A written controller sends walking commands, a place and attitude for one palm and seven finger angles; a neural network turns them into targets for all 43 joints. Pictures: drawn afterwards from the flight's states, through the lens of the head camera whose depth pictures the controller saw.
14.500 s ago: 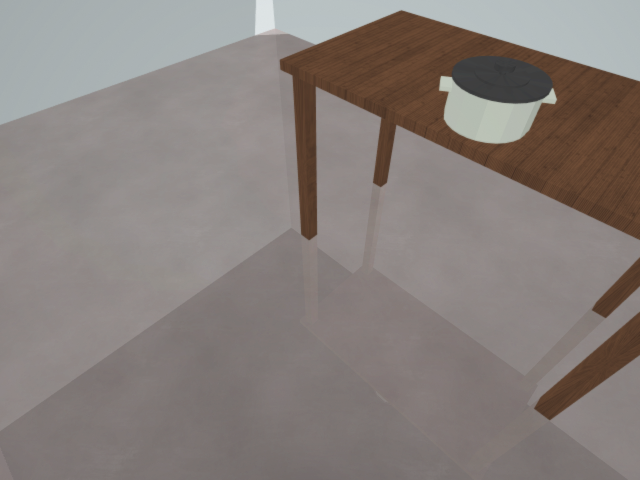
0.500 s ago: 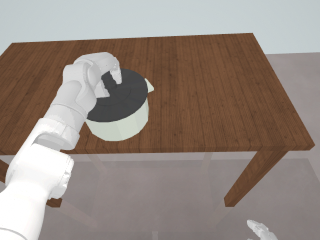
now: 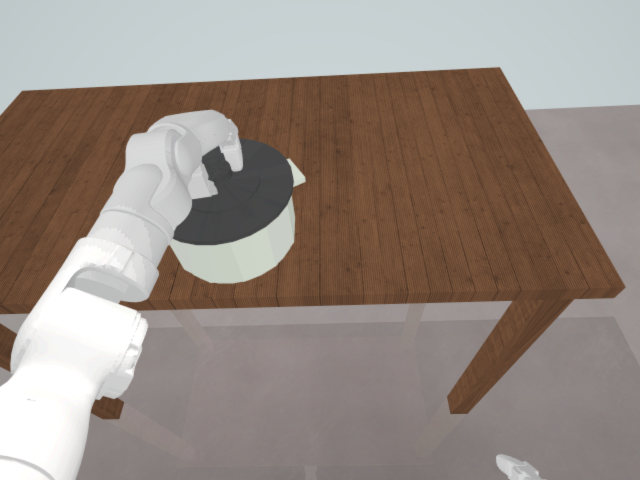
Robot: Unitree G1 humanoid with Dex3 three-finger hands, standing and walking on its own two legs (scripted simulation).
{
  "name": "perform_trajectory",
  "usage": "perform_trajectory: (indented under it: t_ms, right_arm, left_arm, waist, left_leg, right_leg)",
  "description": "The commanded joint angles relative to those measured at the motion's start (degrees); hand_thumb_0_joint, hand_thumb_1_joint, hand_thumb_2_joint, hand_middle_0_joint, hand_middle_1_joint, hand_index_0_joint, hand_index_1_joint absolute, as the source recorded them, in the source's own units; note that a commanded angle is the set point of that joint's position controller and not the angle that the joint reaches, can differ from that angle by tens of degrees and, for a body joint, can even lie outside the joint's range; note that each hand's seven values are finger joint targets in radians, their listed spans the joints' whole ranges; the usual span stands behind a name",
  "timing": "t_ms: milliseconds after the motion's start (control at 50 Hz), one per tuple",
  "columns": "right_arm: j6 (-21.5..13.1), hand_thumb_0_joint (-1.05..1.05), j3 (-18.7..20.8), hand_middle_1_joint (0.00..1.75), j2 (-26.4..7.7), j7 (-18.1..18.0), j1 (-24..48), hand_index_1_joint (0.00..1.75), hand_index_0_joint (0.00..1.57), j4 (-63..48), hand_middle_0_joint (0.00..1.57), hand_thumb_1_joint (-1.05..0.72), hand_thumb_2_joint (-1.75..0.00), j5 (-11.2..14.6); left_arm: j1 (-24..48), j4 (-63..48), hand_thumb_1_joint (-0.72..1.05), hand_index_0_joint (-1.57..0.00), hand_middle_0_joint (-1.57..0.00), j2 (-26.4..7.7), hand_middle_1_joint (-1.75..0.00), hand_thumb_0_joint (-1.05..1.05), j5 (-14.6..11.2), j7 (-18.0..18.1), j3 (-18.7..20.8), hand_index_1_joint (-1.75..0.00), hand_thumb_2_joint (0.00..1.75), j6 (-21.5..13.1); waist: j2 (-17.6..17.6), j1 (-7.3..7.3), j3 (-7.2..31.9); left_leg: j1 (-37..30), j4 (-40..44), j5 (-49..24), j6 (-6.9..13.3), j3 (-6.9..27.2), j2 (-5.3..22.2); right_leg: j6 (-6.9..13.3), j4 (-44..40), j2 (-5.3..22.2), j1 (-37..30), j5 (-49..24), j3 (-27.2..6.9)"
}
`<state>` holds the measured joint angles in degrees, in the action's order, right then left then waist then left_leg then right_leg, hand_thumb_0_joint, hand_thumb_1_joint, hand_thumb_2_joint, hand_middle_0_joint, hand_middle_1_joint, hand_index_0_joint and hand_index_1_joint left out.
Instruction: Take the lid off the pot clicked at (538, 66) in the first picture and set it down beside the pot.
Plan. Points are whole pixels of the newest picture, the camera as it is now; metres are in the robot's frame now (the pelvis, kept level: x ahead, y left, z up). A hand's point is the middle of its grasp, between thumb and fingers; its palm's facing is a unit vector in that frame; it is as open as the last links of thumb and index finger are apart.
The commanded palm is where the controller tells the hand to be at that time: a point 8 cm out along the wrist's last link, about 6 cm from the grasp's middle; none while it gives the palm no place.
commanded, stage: lift the lid straight up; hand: left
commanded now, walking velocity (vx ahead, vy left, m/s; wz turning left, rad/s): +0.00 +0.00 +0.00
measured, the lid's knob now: (216, 172) +0.49 +0.14 +0.12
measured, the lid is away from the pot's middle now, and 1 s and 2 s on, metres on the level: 0.00 0.00 0.00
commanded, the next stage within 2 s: open the fingers wide in 1.04 s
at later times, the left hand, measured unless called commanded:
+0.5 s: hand (202, 164) +0.46 +0.14 +0.16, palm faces -0.37 -0.06 -0.93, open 7.3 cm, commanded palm +0.45 +0.14 +0.24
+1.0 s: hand (178, 124) +0.47 +0.15 +0.21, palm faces -0.29 -0.08 -0.95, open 4.6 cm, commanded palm +0.46 +0.15 +0.28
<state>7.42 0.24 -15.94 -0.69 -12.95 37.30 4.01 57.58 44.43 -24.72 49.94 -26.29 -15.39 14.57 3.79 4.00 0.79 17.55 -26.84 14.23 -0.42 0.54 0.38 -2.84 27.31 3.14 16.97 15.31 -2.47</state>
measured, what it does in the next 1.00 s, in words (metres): stands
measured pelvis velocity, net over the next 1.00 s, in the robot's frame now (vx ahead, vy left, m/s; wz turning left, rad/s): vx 0.00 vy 0.00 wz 0.01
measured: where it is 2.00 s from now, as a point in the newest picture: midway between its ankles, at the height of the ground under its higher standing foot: outside the picture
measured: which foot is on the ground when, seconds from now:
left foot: down 0.00-1.00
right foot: down 0.00-1.00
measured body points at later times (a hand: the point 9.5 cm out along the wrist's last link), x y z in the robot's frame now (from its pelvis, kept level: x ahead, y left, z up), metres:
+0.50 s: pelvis +0.00 +0.00 +0.00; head +0.04 -0.03 +0.45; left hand +0.47 +0.14 +0.21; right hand +0.11 -0.26 -0.13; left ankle -0.01 +0.13 -0.74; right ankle -0.02 -0.15 -0.74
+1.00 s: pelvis +0.00 +0.00 +0.00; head +0.03 -0.03 +0.45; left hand +0.48 +0.15 +0.27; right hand +0.11 -0.27 -0.12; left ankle -0.01 +0.13 -0.74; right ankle -0.02 -0.15 -0.74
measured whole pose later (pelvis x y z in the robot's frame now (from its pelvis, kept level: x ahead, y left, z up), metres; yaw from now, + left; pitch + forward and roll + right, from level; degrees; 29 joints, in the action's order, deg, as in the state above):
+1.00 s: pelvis +0.00 +0.00 +0.00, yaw +0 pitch +5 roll +0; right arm 6.1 0.0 -16.7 -0.7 -11.9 37.5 3.9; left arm 68.1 47.1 -27.8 51.3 -30.2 -16.0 18.8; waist 3.4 4.2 0.7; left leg 16.9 -25.6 13.2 -0.4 0.9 0.2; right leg -2.8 26.1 3.3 16.2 14.5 -2.1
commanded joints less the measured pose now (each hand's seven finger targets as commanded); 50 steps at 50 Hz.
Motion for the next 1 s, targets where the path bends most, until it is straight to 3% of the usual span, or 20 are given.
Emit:
perform_trajectory:
  t_ms: [0, 40, 60, 100, 140, 240, 300, 380, 400, 500, 580, 620, 640, 680, 740, 780, 800, 880, 920, 980]
  right_arm:
    - [-2.2, 0.0, 2.3, 0.3, -7.0, -0.3, 1.7, 0.3, 0.2, -6.5, 0.2, -0.9, -0.9, 0.0]
    - [-2.2, 0.0, 2.1, 0.3, -7.3, -0.6, 1.1, 0.3, 0.2, -6.1, 0.2, -0.9, -0.9, 0.0]
    - [-2.2, 0.0, 2.0, 0.3, -7.1, -0.7, 1.6, 0.3, 0.2, -6.2, 0.2, -0.9, -0.9, 0.0]
    - [-2.7, 0.0, 2.4, 0.3, -6.9, -0.6, 1.7, 0.3, 0.2, -7.0, 0.2, -0.9, -0.9, -0.3]
    - [-3.0, 0.0, 2.5, 0.3, -6.6, -0.6, 1.5, 0.3, 0.2, -6.6, 0.2, -0.9, -0.9, -0.4]
    - [-4.0, 0.0, 2.5, 0.3, -6.9, -1.0, 1.4, 0.3, 0.2, -6.3, 0.2, -0.9, -0.9, -0.4]
    - [-4.6, 0.0, 2.6, 0.3, -6.7, -0.9, 1.4, 0.3, 0.2, -6.4, 0.2, -0.9, -0.9, -0.5]
    - [-4.5, 0.0, 2.6, 0.3, -7.0, -0.9, 1.1, 0.3, 0.2, -5.6, 0.2, -0.9, -0.9, -0.4]
    - [-4.6, 0.0, 2.5, 0.3, -7.1, -0.8, 1.1, 0.3, 0.2, -5.5, 0.2, -0.9, -0.9, -0.4]
    - [-5.7, 0.0, 2.5, 0.3, -6.6, -0.4, 2.2, 0.3, 0.2, -6.7, 0.2, -0.9, -0.9, -0.8]
    - [-4.8, 0.0, 2.3, 0.3, -7.5, -0.3, 2.3, 0.3, 0.2, -5.6, 0.2, -0.9, -0.9, -0.2]
    - [-4.5, 0.0, 1.9, 0.3, -7.5, -0.3, 2.8, 0.3, 0.2, -5.8, 0.2, -0.9, -0.9, -0.1]
    - [-4.5, 0.0, 1.9, 0.3, -7.4, -0.3, 3.0, 0.3, 0.2, -6.2, 0.2, -0.9, -0.9, -0.2]
    - [-4.3, 0.0, 2.1, 0.3, -7.5, -0.4, 3.8, 0.3, 0.2, -6.8, 0.2, -0.9, -0.9, -0.2]
    - [-4.1, 0.0, 2.1, 0.3, -7.3, -0.5, 3.3, 0.3, 0.2, -6.5, 0.2, -0.9, -0.9, -0.3]
    - [-4.0, 0.0, 2.2, 0.3, -7.5, -0.6, 3.5, 0.3, 0.2, -6.8, 0.2, -0.9, -0.9, -0.2]
    - [-4.1, 0.0, 2.0, 0.3, -7.3, -0.6, 3.3, 0.3, 0.2, -6.8, 0.2, -0.9, -0.9, -0.3]
    - [-3.5, 0.0, 1.8, 0.3, -7.9, -0.4, 3.1, 0.3, 0.2, -6.2, 0.2, -0.9, -0.9, 0.2]
    - [-3.4, 0.0, 1.8, 0.3, -7.6, -0.1, 3.6, 0.3, 0.2, -6.8, 0.2, -0.9, -0.9, -0.1]
    - [-3.7, 0.0, 2.2, 0.3, -7.7, -0.1, 3.5, 0.3, 0.2, -7.2, 0.2, -0.9, -0.9, -0.2]
  left_arm:
    - [31.1, -8.6, 0.72, -0.78, -1.15, -10.1, -1.15, 0.0, 1.5, 2.9, 3.2, -1.05, 0.92, -0.2]
    - [31.4, -6.0, 0.73, -0.78, -1.17, -13.9, -1.16, 0.0, 2.0, 3.3, 6.2, -1.05, 0.92, -0.2]
    - [32.6, -6.1, 0.73, -0.78, -1.17, -12.8, -1.16, 0.0, 2.0, 3.2, 5.0, -1.05, 0.92, -0.3]
    - [36.8, -13.3, 0.74, -0.78, -1.18, -14.4, -1.16, 0.0, 2.3, 3.6, 5.9, -1.05, 0.92, -1.0]
    - [36.7, -12.9, 0.74, -0.78, -1.19, -11.7, -1.16, 0.0, 2.3, 3.3, 4.2, -1.05, 0.92, -0.8]
    - [38.9, -13.7, 0.74, -0.78, -1.2, -15.5, -1.16, 0.0, 1.2, 3.0, 7.1, -1.05, 0.92, -0.7]
    - [40.9, -17.1, 0.75, -0.78, -1.2, -14.9, -1.16, 0.0, 1.2, 3.0, 6.2, -1.05, 0.92, -1.0]
    - [38.0, -11.9, 0.75, -0.78, -1.2, -12.1, -1.16, 0.0, 0.9, 2.2, 4.6, -1.05, 0.92, 0.0]
    - [39.9, -13.0, 0.75, -0.78, -1.2, -15.4, -1.16, 0.0, 1.3, 2.4, 6.8, -1.05, 0.92, 0.0]
    - [40.5, -19.2, 0.75, -0.78, -1.2, -16.0, -1.16, 0.0, 1.5, 2.1, 7.3, -1.05, 0.92, -0.5]
    - [34.5, -8.6, 0.75, -0.78, -1.2, -14.9, -1.16, 0.0, 1.2, 1.0, 6.8, -1.05, 0.92, 2.0]
    - [36.0, -7.2, 0.75, -0.78, -1.2, -16.2, -1.16, 0.0, 1.9, 0.4, 7.3, -1.05, 0.92, 2.6]
    - [36.9, -8.5, 0.75, -0.78, -1.2, -17.0, -1.16, 0.0, 2.1, 0.4, 7.6, -1.05, 0.92, 2.6]
    - [38.8, -11.0, 0.75, -0.78, -1.2, -14.5, -1.16, 0.0, 1.9, -0.1, 4.9, -1.05, 0.92, 2.6]
    - [42.1, -11.1, 0.75, -0.78, -1.2, -16.6, -1.16, 0.0, 3.3, -0.2, 6.0, -1.05, 0.92, 2.7]
    - [41.9, -11.9, 0.75, -0.78, -1.2, -16.0, -1.16, 0.0, 2.5, -0.5, 5.5, -1.05, 0.92, 2.8]
    - [41.7, -9.9, 0.75, -0.78, -1.2, -17.2, -1.16, 0.0, 2.9, -0.5, 6.6, -1.05, 0.92, 3.0]
    - [37.5, -2.8, 0.75, -0.78, -1.2, -13.8, -1.16, 0.0, 2.1, -1.5, 4.0, -1.05, 0.92, 3.8]
    - [43.1, -8.4, 0.75, -0.78, -1.2, -14.1, -1.16, 0.0, 2.7, -1.5, 3.8, -1.05, 0.92, 3.4]
    - [43.5, -12.0, 0.75, -0.78, -1.2, -14.4, -1.16, 0.0, 2.0, -1.8, 3.9, -1.05, 0.92, 3.4]
  waist:
    - [-5.6, 1.07, 19.2]
    - [-6.7, 0.69, 19.4]
    - [-5.9, 0.91, 20.0]
    - [-2.9, 0.58, 25.8]
    - [-2.4, 1.01, 25.5]
    - [-5.7, 0.77, 25.3]
    - [-3.3, 0.86, 27.6]
    - [-6.1, 1.07, 22.9]
    - [-5.5, 0.75, 23.6]
    - [-3.3, -0.11, 29.3]
    - [-7.4, -0.05, 21.7]
    - [-8.8, -0.27, 19.6]
    - [-8.3, -0.47, 20.9]
    - [-6.6, 0.12, 22.9]
    - [-5.4, 0.39, 24.1]
    - [-5.8, 0.51, 25.2]
    - [-5.7, 0.22, 25.1]
    - [-6.4, 0.59, 19.4]
    - [-4.2, 0.64, 22.1]
    - [-5.0, 0.77, 25.1]
  left_leg:
    - [-11.3, 1.4, -13.4, 4.1, -2.5, -3.3]
    - [-10.5, 1.6, -12.3, 4.0, -2.3, -3.3]
    - [-10.6, 1.7, -12.0, 4.1, -2.5, -3.5]
    - [-14.2, 1.0, -16.0, 4.1, -1.8, -3.4]
    - [-15.4, 0.9, -17.0, 4.1, -1.7, -3.3]
    - [-14.7, 1.4, -17.1, 4.6, -1.5, -3.5]
    - [-17.4, 1.2, -20.8, 4.4, -1.1, -3.3]
    - [-15.1, 1.7, -18.3, 4.5, -1.5, -3.5]
    - [-15.0, 2.1, -16.8, 4.3, -1.6, -3.4]
    - [-18.4, 1.2, -23.6, 4.3, -0.6, -3.4]
    - [-13.0, 1.8, -18.3, 4.3, -1.7, -3.9]
    - [-11.1, 2.6, -14.7, 4.2, -2.0, -4.0]
    - [-11.5, 2.5, -14.8, 4.2, -2.0, -4.0]
    - [-12.9, 1.8, -16.5, 4.3, -2.0, -4.1]
    - [-13.7, 1.9, -15.4, 4.1, -1.8, -4.0]
    - [-14.5, 1.5, -17.2, 4.3, -1.6, -3.8]
    - [-13.4, 1.7, -15.8, 4.2, -1.7, -4.0]
    - [-11.0, 2.2, -13.9, 4.0, -2.2, -3.8]
    - [-12.6, 2.2, -14.6, 3.9, -1.8, -3.8]
    - [-14.9, 1.3, -18.1, 4.3, -1.5, -3.5]
  right_leg:
    - [4.5, -2.0, -5.2, -3.5, -20.4, 6.1]
    - [4.5, -1.9, -5.2, -4.2, -19.5, 6.0]
    - [4.5, -1.9, -5.1, -4.1, -19.3, 5.8]
    - [4.7, -1.1, -5.0, -6.2, -22.5, 5.5]
    - [4.8, -1.3, -5.1, -5.0, -22.7, 5.7]
    - [4.5, -1.8, -5.1, -7.3, -25.0, 5.3]
    - [4.5, -1.5, -5.0, -7.4, -26.8, 5.3]
    - [4.6, -2.5, -5.2, -5.8, -24.8, 5.8]
    - [4.4, -2.3, -5.1, -6.6, -24.1, 5.5]
    - [4.5, -1.2, -4.9, -9.1, -28.4, 5.2]
    - [4.5, -2.2, -5.0, -7.4, -25.9, 5.8]
    - [4.2, -2.5, -4.8, -7.1, -23.6, 5.6]
    - [4.2, -2.3, -4.6, -7.6, -23.7, 5.4]
    - [4.4, -2.2, -4.6, -7.7, -25.0, 5.3]
    - [4.3, -2.1, -4.8, -7.5, -23.5, 5.2]
    - [4.5, -2.2, -4.9, -7.9, -24.7, 5.4]
    - [4.3, -2.0, -4.9, -8.1, -23.6, 5.1]
    - [4.5, -2.9, -4.8, -5.1, -21.3, 5.9]
    - [4.6, -2.5, -4.8, -6.0, -21.7, 5.6]
    - [4.6, -2.5, -4.8, -7.4, -24.6, 5.3]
